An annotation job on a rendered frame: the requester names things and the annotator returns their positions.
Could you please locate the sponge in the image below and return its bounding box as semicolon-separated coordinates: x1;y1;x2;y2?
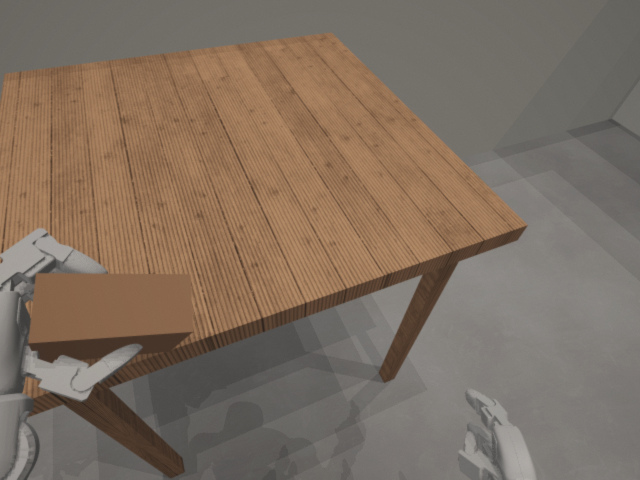
28;273;193;363

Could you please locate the robot right hand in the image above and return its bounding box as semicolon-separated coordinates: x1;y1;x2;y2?
459;389;538;480

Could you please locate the table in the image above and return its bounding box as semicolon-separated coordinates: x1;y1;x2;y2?
0;33;528;478

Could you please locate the robot left hand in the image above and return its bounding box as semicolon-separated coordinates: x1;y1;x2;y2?
0;228;143;402

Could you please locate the robot left forearm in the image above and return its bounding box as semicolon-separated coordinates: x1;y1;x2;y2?
0;393;40;480

